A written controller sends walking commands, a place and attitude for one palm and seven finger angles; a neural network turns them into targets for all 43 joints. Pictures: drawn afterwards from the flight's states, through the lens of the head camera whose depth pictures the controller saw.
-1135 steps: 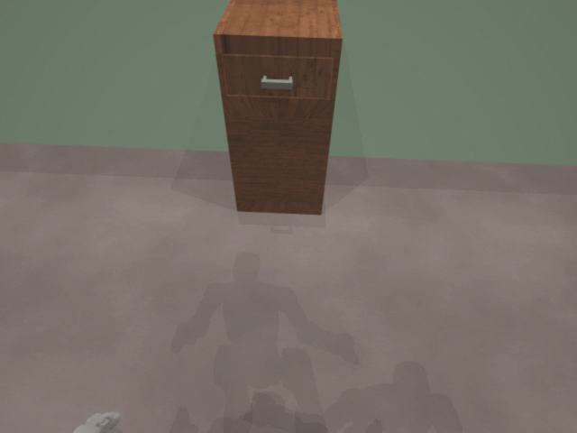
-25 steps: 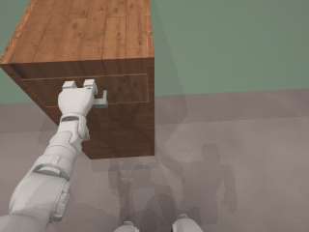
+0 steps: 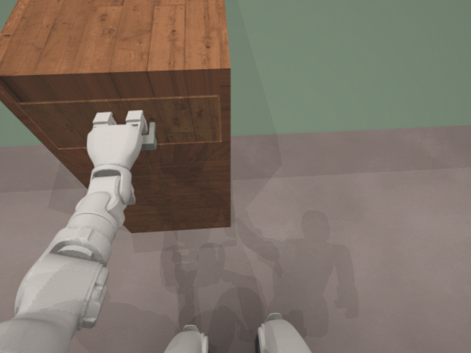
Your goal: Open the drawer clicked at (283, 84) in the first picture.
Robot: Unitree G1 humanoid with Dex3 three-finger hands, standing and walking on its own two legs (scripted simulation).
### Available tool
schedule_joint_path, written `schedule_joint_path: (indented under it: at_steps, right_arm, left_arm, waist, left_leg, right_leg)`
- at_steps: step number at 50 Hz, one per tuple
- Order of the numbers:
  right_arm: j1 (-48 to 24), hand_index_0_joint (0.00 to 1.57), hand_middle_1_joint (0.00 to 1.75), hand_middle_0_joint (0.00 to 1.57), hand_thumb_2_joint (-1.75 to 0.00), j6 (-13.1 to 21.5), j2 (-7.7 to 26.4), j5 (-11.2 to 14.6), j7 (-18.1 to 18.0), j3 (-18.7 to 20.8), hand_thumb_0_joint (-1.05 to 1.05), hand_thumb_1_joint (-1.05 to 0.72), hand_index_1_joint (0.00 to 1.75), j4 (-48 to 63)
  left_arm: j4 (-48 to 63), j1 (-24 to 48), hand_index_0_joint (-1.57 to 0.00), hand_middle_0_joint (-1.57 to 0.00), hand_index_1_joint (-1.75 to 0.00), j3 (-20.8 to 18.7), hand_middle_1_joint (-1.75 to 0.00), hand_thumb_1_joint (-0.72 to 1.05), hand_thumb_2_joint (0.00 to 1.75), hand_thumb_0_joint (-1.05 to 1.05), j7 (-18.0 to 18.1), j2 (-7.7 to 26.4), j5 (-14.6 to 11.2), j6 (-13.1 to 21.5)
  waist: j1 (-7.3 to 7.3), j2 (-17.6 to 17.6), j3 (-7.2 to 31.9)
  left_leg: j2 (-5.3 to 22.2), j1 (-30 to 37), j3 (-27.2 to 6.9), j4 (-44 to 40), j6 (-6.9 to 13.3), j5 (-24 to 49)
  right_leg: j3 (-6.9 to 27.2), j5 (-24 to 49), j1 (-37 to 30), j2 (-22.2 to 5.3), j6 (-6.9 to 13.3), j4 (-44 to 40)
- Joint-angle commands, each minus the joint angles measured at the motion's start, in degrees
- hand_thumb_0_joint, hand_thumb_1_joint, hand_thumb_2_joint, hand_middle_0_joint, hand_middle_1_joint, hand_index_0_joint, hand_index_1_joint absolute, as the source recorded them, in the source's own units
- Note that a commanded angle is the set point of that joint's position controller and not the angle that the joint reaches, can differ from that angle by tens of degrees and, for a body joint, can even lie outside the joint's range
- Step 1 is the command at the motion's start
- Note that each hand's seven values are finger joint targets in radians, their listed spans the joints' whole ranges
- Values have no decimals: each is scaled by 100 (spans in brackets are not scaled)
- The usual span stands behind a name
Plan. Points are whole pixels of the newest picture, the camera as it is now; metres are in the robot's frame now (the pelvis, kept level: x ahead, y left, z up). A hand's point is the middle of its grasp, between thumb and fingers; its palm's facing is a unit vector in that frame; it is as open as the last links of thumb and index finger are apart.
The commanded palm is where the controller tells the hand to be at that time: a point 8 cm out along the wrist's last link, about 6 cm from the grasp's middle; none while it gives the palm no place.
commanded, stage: lower the fingers behind the handle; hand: left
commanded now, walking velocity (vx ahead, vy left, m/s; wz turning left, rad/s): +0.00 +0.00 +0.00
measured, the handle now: (129, 135) +0.53 +0.20 -0.02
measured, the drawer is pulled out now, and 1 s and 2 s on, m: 0.00 0.00 0.02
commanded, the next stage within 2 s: close the thumb around the handle in 0.56 s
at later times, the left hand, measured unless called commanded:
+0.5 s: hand (127, 162) +0.47 +0.19 -0.02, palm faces +0.00 +0.01 -1.00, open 13.9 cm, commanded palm +0.44 +0.19 +0.01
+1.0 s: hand (127, 161) +0.47 +0.19 -0.02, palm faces +0.00 +0.01 -1.00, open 10.8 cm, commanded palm +0.44 +0.19 +0.01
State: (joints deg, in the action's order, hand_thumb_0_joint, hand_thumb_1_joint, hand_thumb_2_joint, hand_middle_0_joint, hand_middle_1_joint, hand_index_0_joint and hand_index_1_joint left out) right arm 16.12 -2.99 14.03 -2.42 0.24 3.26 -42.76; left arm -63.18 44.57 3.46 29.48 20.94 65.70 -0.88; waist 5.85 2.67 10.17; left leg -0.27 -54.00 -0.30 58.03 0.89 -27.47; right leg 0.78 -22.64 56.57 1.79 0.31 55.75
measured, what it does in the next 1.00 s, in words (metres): stands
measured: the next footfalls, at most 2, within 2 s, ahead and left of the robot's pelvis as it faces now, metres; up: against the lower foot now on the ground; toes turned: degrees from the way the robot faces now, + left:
none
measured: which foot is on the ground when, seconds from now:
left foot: down 0.00-1.00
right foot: down 0.00-1.00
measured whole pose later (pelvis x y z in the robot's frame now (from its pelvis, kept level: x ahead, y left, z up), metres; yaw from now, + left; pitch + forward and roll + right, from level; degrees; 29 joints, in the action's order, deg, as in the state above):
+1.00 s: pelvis -0.01 +0.00 -0.01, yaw +0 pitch +25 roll -1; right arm 17.0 -1.8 14.4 -2.0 -0.5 2.2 -42.0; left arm -63.8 47.5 3.7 29.1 22.4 64.8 -0.4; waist 6.5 2.8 10.1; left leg -0.5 -59.2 -0.6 62.0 0.9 -27.7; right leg 0.4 -22.8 61.5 1.6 0.3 59.5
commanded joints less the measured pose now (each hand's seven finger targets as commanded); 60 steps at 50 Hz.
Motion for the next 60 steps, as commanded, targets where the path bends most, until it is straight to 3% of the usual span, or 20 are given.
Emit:
schedule_joint_path:
  at_steps: [1,4,10,12,15,18,20,23,25,27,33,34,37,42,44,49,53,55,56,60]
  right_arm:
    - [806,20,30,20,-90,114,858,-12,-89,281,0,-90,30,352]
    - [797,20,30,20,-90,145,865,2,-121,254,0,-90,30,388]
    - [835,20,30,20,-90,224,854,-30,-98,279,0,-90,30,403]
    - [841,20,30,20,-90,234,848,-9,-86,281,0,-90,30,390]
    - [884,20,30,20,-90,233,898,-20,-84,273,0,-90,30,364]
    - [889,20,30,20,-90,221,891,7,-99,257,0,-90,30,354]
    - [879,20,30,20,-90,209,904,2,-98,258,0,-90,30,354]
    - [891,20,30,20,-90,215,884,22,-108,249,0,-90,30,349]
    - [870,20,30,20,-90,202,908,16,-112,243,0,-90,30,352]
    - [866,20,30,20,-90,210,898,37,-131,218,0,-90,30,362]
    - [899,20,30,20,-90,238,904,21,-158,209,0,-90,30,372]
    - [904,20,30,20,-90,245,891,28,-145,220,0,-90,30,392]
    - [897,20,30,20,-90,226,927,29,-157,198,0,-90,30,380]
    - [930,20,30,20,-90,238,911,31,-140,213,0,-90,30,377]
    - [945,20,30,20,-90,216,936,19,-146,203,0,-90,30,362]
    - [924,20,30,20,-90,191,899,27,-139,224,0,-90,30,384]
    - [899,20,30,20,-90,175,920,30,-158,191,0,-90,30,381]
    - [902,20,30,20,-90,175,911,17,-146,217,0,-90,30,403]
    - [894,20,30,20,-90,173,890,27,-145,212,0,-90,30,400]
    - [898,20,30,20,-90,179,920,24,-145,199,0,-90,30,380]
  left_arm:
    - [657,1829,-30,-30,-120,-194,-120,-50,30,0,-23,1088,-122,-12]
    - [619,1833,-30,-30,-120,-222,-120,-50,30,0,-89,1180,-125,87]
    - [824,1801,-30,-30,-120,-352,-120,-50,30,0,7,1269,-66,276]
    - [660,1743,-30,-30,-120,-203,-120,-50,30,0,49,1089,-56,206]
    - [759,1980,-30,-30,-120,-427,-120,-50,30,0,102,1432,-96,121]
    - [655,1964,-30,-30,-120,-359,-120,-50,30,0,89,1417,-90,4]
    - [774,2048,-30,-30,-120,-426,-120,-50,30,0,66,1498,-123,-12]
    - [657,2069,-30,-30,-120,-193,-120,-50,30,0,25,1219,-130,-57]
    - [708,2094,-30,-30,-120,-316,-120,-50,30,0,-14,1378,-167,-31]
    - [533,2071,-30,-30,-120,-186,-120,-50,30,0,-50,1270,-163,-54]
    - [514,2121,-30,-30,-120,-195,-120,-50,30,0,-82,1314,-124,37]
    - [555,2107,-30,-30,-121,-145,-121,-44,32,0,-83,1212,-154,43]
    - [527,2126,-32,-32,-122,-323,-122,-28,40,0,-68,1496,-153,49]
    - [533,2277,-34,-34,-125,-141,-125,0,52,0,-21,1261,-113,4]
    - [548,2252,-34,-34,-127,-303,-127,12,56,0,2,1486,-104,-32]
    - [580,2236,-36,-36,-130,-136,-130,40,68,0,-30,1219,-141,-78]
    - [536,2175,-38,-38,-132,-242,-132,62,78,0,-76,1414,-143,-79]
    - [683,2179,-39,-39,-133,-257,-133,73,83,0,-92,1341,-176,-34]
    - [490,1966,-39,-39,-134,-124,-134,79,85,0,-98,1187,-138,-59]
    - [551,2039,-40,-40,-135,-336,-135,90,90,0,-111,1457,-209,-24]
  waist:
    - [124,-179,2382]
    - [164,-302,2123]
    - [86,-161,2430]
    - [142,-166,2267]
    - [124,-170,2467]
    - [146,-276,2447]
    - [105,-111,2619]
    - [193,-158,2369]
    - [161,-125,2440]
    - [227,-189,2154]
    - [239,-258,2161]
    - [241,-169,2164]
    - [209,-233,2209]
    - [268,-78,2228]
    - [199,-55,2379]
    - [252,-73,2393]
    - [206,-198,2299]
    - [177,-45,2465]
    - [184,-76,2306]
    - [175,-212,2278]
  left_leg:
    - [-114,1126,91,-535,127,1889]
    - [-114,826,97,-475,145,1584]
    - [-127,738,82,-303,142,1596]
    - [-118,682,92,-291,137,1487]
    - [-126,662,69,-287,150,1466]
    - [-137,597,93,-309,157,1405]
    - [-139,724,67,-326,145,1467]
    - [-112,760,60,-378,150,1387]
    - [-123,777,57,-379,150,1396]
    - [-116,646,61,-400,160,1204]
    - [-123,575,33,-356,168,1187]
    - [-127,617,54,-369,170,1184]
    - [-130,514,60,-342,175,1159]
    - [-116,662,20,-345,152,1210]
    - [-119,701,14,-340,148,1313]
    - [-109,815,24,-359,147,1393]
    - [-119,674,29,-372,160,1311]
    - [-111,842,11,-383,143,1444]
    - [-112,822,30,-401,138,1392]
    - [-123,640,52,-375,168,1292]
  right_leg:
    - [-110,1733,-1673,80,159,-542]
    - [-65,1541,-1542,64,145,-532]
    - [-64,1495,-1419,65,177,-327]
    - [-80,1357,-1276,70,162,-350]
    - [-57,1334,-1394,71,156,-339]
    - [-42,1342,-1484,54,122,-387]
    - [-57,1352,-1495,61,149,-359]
    - [-102,1220,-1336,62,130,-434]
    - [-77,1236,-1409,64,146,-433]
    - [-82,1063,-1267,58,129,-481]
    - [-93,1013,-1209,58,133,-432]
    - [-91,1010,-1212,55,139,-462]
    - [-65,1014,-1276,46,132,-421]
    - [-125,955,-1078,59,149,-401]
    - [-118,1039,-1164,61,156,-369]
    - [-125,1135,-1201,71,145,-422]
    - [-107,1107,-1288,64,132,-427]
    - [-123,1189,-1287,73,161,-392]
    - [-137,1129,-1220,72,153,-429]
    - [-85,1122,-1362,65,140,-446]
